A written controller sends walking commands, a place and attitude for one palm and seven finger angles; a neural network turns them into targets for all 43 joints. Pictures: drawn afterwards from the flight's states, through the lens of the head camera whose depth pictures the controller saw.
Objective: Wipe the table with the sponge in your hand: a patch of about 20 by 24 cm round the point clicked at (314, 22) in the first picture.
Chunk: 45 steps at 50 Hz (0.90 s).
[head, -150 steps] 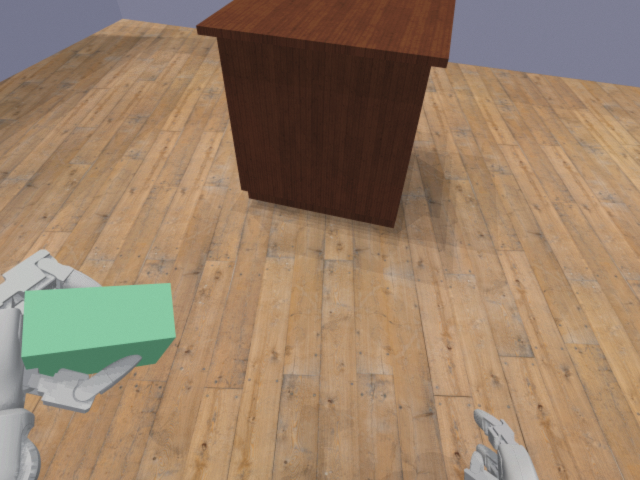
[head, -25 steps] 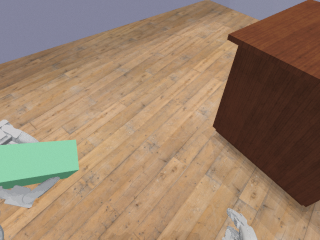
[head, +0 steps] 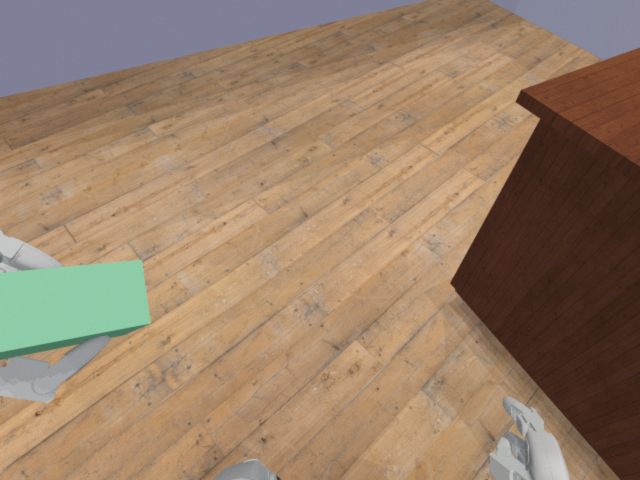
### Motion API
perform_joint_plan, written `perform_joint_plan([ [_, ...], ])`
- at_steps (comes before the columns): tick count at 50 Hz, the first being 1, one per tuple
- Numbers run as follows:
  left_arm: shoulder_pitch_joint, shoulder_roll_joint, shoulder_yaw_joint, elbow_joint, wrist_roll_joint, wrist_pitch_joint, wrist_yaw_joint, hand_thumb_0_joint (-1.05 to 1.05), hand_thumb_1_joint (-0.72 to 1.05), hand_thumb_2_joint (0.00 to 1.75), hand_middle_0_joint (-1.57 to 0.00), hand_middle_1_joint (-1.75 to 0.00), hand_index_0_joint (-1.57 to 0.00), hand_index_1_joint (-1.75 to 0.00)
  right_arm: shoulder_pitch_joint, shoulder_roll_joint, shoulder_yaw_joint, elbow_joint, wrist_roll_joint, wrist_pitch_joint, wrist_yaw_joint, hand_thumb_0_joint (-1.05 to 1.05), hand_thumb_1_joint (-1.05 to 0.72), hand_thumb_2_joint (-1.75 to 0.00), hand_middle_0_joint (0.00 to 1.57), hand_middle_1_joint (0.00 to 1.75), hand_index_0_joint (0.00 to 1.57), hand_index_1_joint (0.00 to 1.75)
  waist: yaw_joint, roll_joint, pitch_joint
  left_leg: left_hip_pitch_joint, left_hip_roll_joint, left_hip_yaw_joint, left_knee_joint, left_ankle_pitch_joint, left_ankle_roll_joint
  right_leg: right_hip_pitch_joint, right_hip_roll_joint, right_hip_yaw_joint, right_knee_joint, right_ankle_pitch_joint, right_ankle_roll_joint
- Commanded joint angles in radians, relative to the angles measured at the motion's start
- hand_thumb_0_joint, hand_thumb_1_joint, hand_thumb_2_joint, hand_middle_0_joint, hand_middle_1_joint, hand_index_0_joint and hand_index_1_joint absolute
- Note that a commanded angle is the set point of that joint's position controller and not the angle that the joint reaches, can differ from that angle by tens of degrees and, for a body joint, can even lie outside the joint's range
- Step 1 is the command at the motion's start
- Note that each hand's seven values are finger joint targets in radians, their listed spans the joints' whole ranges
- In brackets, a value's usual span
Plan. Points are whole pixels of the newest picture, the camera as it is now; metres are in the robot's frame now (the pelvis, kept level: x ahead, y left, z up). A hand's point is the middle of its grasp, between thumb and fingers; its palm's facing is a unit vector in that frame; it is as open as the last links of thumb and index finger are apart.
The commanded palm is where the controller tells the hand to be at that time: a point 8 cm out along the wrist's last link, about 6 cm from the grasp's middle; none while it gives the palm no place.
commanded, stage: walk to a spot facing it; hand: left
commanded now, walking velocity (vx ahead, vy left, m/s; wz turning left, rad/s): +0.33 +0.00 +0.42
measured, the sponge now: (84, 308) +0.23 +0.22 +0.17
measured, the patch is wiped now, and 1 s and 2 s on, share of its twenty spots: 0.00 0.00 0.00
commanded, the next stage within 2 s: turn to face it in 0.66 s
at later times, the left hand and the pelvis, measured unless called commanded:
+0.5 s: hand (92, 278) +0.26 +0.22 +0.17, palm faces +0.61 -0.68 -0.41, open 9.4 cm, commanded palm +0.19 +0.25 +0.20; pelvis +0.11 -0.06 +0.02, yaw +16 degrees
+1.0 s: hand (23, 252) +0.26 +0.26 +0.21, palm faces +0.69 -0.59 -0.43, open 9.4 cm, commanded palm +0.21 +0.28 +0.20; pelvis +0.17 -0.04 +0.02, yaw +23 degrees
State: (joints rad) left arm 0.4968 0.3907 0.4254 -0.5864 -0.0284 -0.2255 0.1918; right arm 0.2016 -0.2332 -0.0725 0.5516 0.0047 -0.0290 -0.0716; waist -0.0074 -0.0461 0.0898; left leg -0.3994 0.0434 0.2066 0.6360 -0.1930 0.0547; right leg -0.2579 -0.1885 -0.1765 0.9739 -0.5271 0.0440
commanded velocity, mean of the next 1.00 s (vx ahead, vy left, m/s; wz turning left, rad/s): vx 0.11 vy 0.00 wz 0.23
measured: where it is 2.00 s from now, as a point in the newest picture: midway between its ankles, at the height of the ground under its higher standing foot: outside the picture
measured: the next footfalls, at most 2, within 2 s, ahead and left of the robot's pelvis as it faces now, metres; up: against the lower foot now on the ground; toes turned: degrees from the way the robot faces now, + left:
right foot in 0.32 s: +0.18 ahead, -0.17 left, +0.00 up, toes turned +0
left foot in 0.72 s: +0.19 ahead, +0.10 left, +0.00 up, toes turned +31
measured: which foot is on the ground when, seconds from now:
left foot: down 0.00-0.32, up 0.34-0.70, down 0.72-1.00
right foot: up 0.00-0.30, down 0.32-0.72, up 0.74-1.00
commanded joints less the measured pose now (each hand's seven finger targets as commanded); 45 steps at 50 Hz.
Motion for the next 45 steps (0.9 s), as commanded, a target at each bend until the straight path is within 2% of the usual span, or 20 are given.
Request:
perform_joint_plan([
  [1,-0.184,0.21,0.087,-0.21,0.019,-0.061,-0.018,0.0,0.1,1.3,-1.2,-1.6,-1.2,-1.6,-0.081,-0.099,-0.002,-0.12,0.002,-0.075,0.021,0.0,-0.9,-0.9,0.2,0.3,0.2,0.3,-0.013,0.211,-0.225,0.425,0.393,-0.703,-0.274,0.316,0.244,-0.46,0.043,0.185,0.451,-0.052,0.004],
  [5,-0.076,0.217,0.139,-0.372,-0.004,-0.072,-0.02,0.0,0.1,1.3,-1.2,-1.6,-1.2,-1.6,-0.076,-0.07,0.002,-0.099,0.015,-0.1,0.028,0.0,-0.9,-0.9,0.2,0.3,0.2,0.3,0.023,0.306,-0.212,0.205,0.25,-0.414,-0.314,0.038,0.161,-0.333,0.036,0.14,0.202,0.099,0.014],
  [8,0.021,0.147,0.117,-0.32,-0.024,-0.072,-0.026,0.0,0.1,1.3,-1.2,-1.6,-1.2,-1.6,-0.07,-0.057,0.015,-0.091,0.008,-0.121,0.038,0.0,-0.9,-0.9,0.2,0.3,0.2,0.3,0.02,0.344,-0.224,0.107,0.213,-0.324,-0.353,-0.01,0.13,-0.159,0.069,0.064,-0.043,0.168,0.02],
  [10,0.039,0.119,0.108,-0.216,-0.028,-0.057,-0.029,0.0,0.1,1.3,-1.2,-1.6,-1.2,-1.6,-0.057,-0.056,0.017,-0.085,0.01,-0.121,0.03,0.0,-0.9,-0.9,0.2,0.3,0.2,0.3,0.015,0.317,-0.214,0.097,0.213,-0.29,-0.347,-0.059,0.114,-0.093,0.097,0.021,-0.178,0.182,0.031],
  [14,-0.075,0.079,0.052,-0.005,-0.009,-0.01,-0.041,0.0,0.1,1.3,-1.2,-1.6,-1.2,-1.6,-0.055,-0.062,0.017,-0.065,0.016,-0.094,0.002,0.0,-0.9,-0.9,0.2,0.3,0.2,0.3,0.025,0.109,-0.172,-0.029,0.144,-0.249,-0.118,-0.324,0.045,0.134,0.132,-0.004,-0.468,0.176,0.03],
  [15,-0.106,0.083,0.035,0.018,0.002,0.007,-0.039,0.0,0.1,1.3,-1.2,-1.6,-1.2,-1.6,-0.045,-0.039,0.022,-0.07,0.024,-0.089,-0.001,0.0,-0.9,-0.9,0.2,0.3,0.2,0.3,0.027,-0.076,-0.177,-0.101,0.052,-0.161,0.116,-0.376,0.006,0.181,0.015,0.151,-0.614,0.06,-0.014],
  [16,-0.142,0.149,0.054,0.038,0.009,0.026,-0.032,0.0,0.1,1.3,-1.2,-1.6,-1.2,-1.6,-0.087,-0.019,0.032,-0.084,0.018,-0.086,-0.004,0.0,-0.9,-0.9,0.2,0.3,0.2,0.3,0.045,-0.409,-0.145,-0.351,-0.057,-0.119,0.473,-0.459,-0.047,0.266,-0.264,0.589,-0.739,0.011,-0.131],
  [17,-0.183,0.169,0.058,0.059,-0.008,0.03,-0.027,0.0,0.1,1.3,-1.2,-1.6,-1.2,-1.6,-0.125,-0.066,0.029,-0.07,0.006,-0.099,-0.006,0.0,-0.9,-0.9,0.2,0.3,0.2,0.3,0.048,-0.333,-0.114,-0.406,-0.02,-0.233,0.671,-0.387,-0.063,0.227,-0.371,0.666,-0.785,0.079,-0.181],
  [18,-0.243,0.146,0.025,0.024,0.005,0.018,-0.033,0.0,0.1,1.3,-1.2,-1.6,-1.2,-1.6,-0.114,-0.065,0.034,-0.057,-0.009,-0.1,-0.001,0.0,-0.9,-0.9,0.2,0.3,0.2,0.3,0.028,-0.206,-0.105,-0.38,0.024,-0.258,0.727,-0.299,-0.072,0.169,-0.352,0.582,-0.769,0.094,-0.183],
  [20,-0.242,0.15,0.001,-0.036,0.012,0.001,-0.046,0.0,0.1,1.3,-1.2,-1.6,-1.2,-1.6,-0.132,-0.068,0.036,-0.049,-0.004,-0.079,0.004,0.0,-0.9,-0.9,0.2,0.3,0.2,0.3,0.026,-0.095,-0.076,-0.336,0.047,-0.227,0.75,-0.216,-0.09,0.114,-0.259,0.389,-0.714,0.245,-0.148],
  [22,-0.228,0.153,0.0,-0.112,0.018,-0.021,-0.039,0.0,0.1,1.3,-1.2,-1.6,-1.2,-1.6,-0.151,-0.067,0.039,-0.053,-0.008,-0.071,0.001,0.0,-0.9,-0.9,0.2,0.3,0.2,0.3,0.019,-0.094,-0.064,-0.317,0.052,-0.189,0.704,-0.193,-0.104,0.127,-0.223,0.189,-0.689,0.442,-0.131],
  [25,-0.232,0.202,0.045,-0.23,0.011,-0.03,-0.019,0.0,0.1,1.3,-1.2,-1.6,-1.2,-1.6,-0.155,-0.063,0.025,-0.076,-0.012,-0.07,-0.006,0.0,-0.9,-0.9,0.2,0.3,0.2,0.3,0.009,-0.084,-0.104,-0.203,0.062,-0.131,0.501,-0.173,-0.109,0.149,-0.205,0.049,-0.648,0.654,-0.125],
  [31,0.039,0.193,0.15,-0.276,-0.026,-0.012,0.016,0.0,0.1,1.3,-1.2,-1.6,-1.2,-1.6,-0.098,-0.032,0.01,-0.172,-0.005,-0.038,0.002,0.0,-0.9,-0.9,0.2,0.3,0.2,0.3,0.052,-0.134,-0.24,-0.062,0.02,0.002,0.071,-0.185,-0.098,0.271,-0.208,-0.012,-0.471,0.937,-0.142],
  [34,0.04,0.171,0.148,-0.277,-0.046,-0.016,0.022,0.0,0.1,1.3,-1.2,-1.6,-1.2,-1.6,-0.041,-0.058,-0.011,-0.171,-0.003,-0.024,-0.005,0.0,-0.9,-0.9,0.2,0.3,0.2,0.3,-0.032,0.009,-0.353,0.238,-0.06,0.031,-0.197,0.051,-0.093,0.169,-0.133,-0.08,-0.117,0.9,-0.052],
  [35,0.087,0.134,0.116,-0.263,-0.054,-0.025,0.013,0.0,0.1,1.3,-1.2,-1.6,-1.2,-1.6,-0.041,-0.079,-0.022,-0.171,0.001,-0.028,-0.005,0.0,-0.9,-0.9,0.2,0.3,0.2,0.3,-0.034,0.223,-0.351,0.438,0.106,-0.191,-0.219,0.372,-0.016,-0.081,-0.024,-0.066,0.115,0.405,0.008],
  [36,0.048,0.157,0.116,-0.323,-0.051,-0.057,0.008,0.0,0.1,1.3,-1.2,-1.6,-1.2,-1.6,-0.047,-0.116,-0.023,-0.176,0.0,-0.044,0.008,0.0,-0.9,-0.9,0.2,0.3,0.2,0.3,-0.01,0.459,-0.366,0.538,0.401,-0.645,-0.192,1.008,0.168,-0.331,0.117,0.019,0.311,-0.229,0.048],
  [37,0.023,0.223,0.161,-0.274,-0.012,-0.063,-0.006,0.0,0.1,1.3,-1.2,-1.6,-1.2,-1.6,-0.033,-0.108,-0.014,-0.162,0.0,-0.062,0.034,0.0,-0.9,-0.9,0.2,0.3,0.2,0.3,-0.011,0.327,-0.323,0.541,0.434,-0.682,-0.166,1.062,0.218,-0.433,0.099,0.126,0.367,-0.245,0.022],
  [39,0.033,0.202,0.149,-0.22,-0.021,-0.044,-0.026,0.0,0.1,1.3,-1.2,-1.6,-1.2,-1.6,-0.034,-0.127,-0.029,-0.131,0.016,-0.055,0.038,0.0,-0.9,-0.9,0.2,0.3,0.2,0.3,-0.016,0.211,-0.293,0.449,0.349,-0.496,-0.163,0.819,0.169,-0.426,0.07,0.149,0.303,-0.078,0.03],
  [42,0.032,0.176,0.112,-0.351,-0.023,-0.044,-0.022,0.0,0.1,1.3,-1.2,-1.6,-1.2,-1.6,-0.056,-0.093,-0.007,-0.124,0.014,-0.068,0.053,0.0,-0.9,-0.9,0.2,0.3,0.2,0.3,-0.006,0.28,-0.301,0.357,0.238,-0.285,-0.196,0.638,0.1,-0.316,0.1,0.105,0.147,0.12,0.022],
  [45,-0.001,0.17,0.079,-0.398,-0.021,-0.032,-0.026,0.0,0.1,1.3,-1.2,-1.6,-1.2,-1.6,-0.066,-0.069,0.027,-0.119,0.005,-0.098,0.049,0.0,-0.9,-0.9,0.2,0.3,0.2,0.3,0.005,0.329,-0.285,0.248,0.215,-0.175,-0.269,0.447,0.054,-0.176,0.136,0.069,-0.028,0.214,0.016],
])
